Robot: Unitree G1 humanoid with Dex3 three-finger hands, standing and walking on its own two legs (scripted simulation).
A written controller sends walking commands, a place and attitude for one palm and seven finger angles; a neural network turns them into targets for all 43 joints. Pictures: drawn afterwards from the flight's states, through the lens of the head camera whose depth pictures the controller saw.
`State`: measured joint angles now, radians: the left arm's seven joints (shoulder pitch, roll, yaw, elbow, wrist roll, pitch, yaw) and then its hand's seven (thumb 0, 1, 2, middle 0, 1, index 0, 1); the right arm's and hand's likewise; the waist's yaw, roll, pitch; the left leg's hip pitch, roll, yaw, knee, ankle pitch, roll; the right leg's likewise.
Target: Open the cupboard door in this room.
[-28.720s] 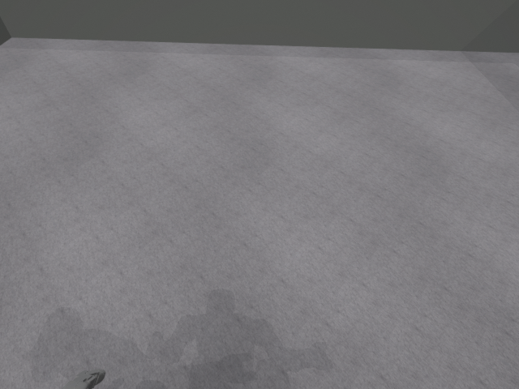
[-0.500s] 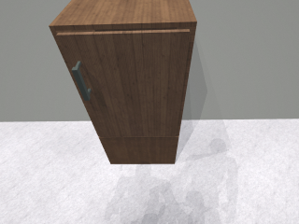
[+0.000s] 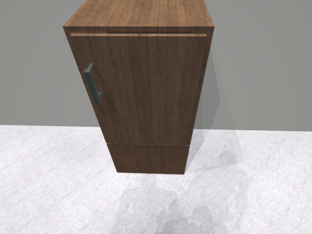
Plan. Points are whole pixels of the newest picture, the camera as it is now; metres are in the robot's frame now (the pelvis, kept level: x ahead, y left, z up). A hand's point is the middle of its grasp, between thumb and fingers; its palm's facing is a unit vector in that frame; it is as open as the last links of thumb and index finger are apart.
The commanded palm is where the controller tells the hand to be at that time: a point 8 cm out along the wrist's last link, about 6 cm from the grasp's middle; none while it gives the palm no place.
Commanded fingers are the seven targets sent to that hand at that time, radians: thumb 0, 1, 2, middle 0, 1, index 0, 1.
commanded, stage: look again from close up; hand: left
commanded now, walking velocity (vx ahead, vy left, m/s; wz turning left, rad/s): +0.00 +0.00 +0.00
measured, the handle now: (94, 84) +0.59 +0.27 +0.05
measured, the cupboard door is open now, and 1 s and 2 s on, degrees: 0 0 0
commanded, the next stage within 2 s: shuffle to correct the standing spot in 0.32 s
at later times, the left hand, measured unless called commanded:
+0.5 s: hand out of the picture +0.01 +0.16 -0.17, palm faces +0.01 -0.98 -0.21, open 7.3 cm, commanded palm none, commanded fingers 0.00 0.90 0.90 -0.20 -0.30 -0.20 -0.30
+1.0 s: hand out of the picture +0.11 +0.20 -0.17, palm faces +0.03 -0.97 -0.25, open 7.4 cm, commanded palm none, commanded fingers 0.00 0.90 0.90 -0.20 -0.30 -0.20 -0.30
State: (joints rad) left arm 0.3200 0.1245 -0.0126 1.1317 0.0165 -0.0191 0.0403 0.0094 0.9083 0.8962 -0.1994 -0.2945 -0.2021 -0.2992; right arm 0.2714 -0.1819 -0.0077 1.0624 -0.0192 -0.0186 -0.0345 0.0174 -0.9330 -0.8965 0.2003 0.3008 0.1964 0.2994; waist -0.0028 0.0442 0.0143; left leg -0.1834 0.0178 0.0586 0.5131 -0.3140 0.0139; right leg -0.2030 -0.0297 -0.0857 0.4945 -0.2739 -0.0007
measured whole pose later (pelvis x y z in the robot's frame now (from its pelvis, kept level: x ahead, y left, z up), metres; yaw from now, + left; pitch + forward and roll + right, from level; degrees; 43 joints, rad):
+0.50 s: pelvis +0.01 -0.01 +0.00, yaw -1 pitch -1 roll +1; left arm 0.28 0.15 0.00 1.11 0.01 -0.02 0.03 0.01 0.92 0.90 -0.20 -0.29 -0.20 -0.30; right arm 0.32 -0.14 0.02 1.12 -0.02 -0.02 -0.03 0.01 -0.91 -0.90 0.20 0.30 0.20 0.30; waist 0.00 0.01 0.03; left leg -0.15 0.01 0.08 0.45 -0.29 0.01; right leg -0.20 -0.03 -0.07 0.49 -0.28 -0.01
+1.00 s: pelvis +0.06 +0.01 -0.01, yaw +0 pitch +0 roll +1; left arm 0.20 0.15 0.03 1.02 0.02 -0.02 0.03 0.01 0.91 0.90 -0.20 -0.29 -0.20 -0.30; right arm 0.34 -0.14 0.01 1.08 -0.02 -0.02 -0.04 0.01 -0.90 -0.90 0.20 0.30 0.20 0.30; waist 0.00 0.02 0.07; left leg -0.13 -0.03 0.08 0.54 -0.41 0.04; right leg -0.30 -0.04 -0.10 0.61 -0.30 -0.03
